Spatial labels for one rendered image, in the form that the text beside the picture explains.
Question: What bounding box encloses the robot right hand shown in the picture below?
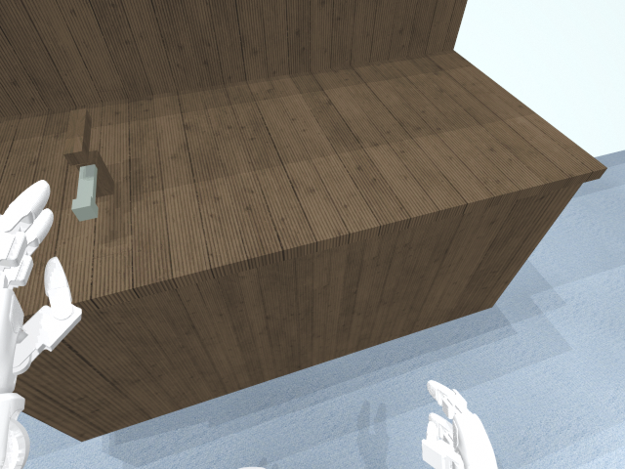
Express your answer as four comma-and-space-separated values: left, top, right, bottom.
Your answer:
422, 380, 498, 469

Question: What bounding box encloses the tap lever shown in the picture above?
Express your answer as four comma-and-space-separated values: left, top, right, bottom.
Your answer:
71, 164, 99, 222

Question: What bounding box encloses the counter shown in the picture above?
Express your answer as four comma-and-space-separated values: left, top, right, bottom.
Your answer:
0, 0, 607, 442

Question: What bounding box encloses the left robot forearm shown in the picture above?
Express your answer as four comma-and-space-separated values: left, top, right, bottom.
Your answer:
0, 393, 30, 469

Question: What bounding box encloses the robot left hand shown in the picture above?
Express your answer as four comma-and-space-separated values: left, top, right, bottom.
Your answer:
0, 180, 82, 394

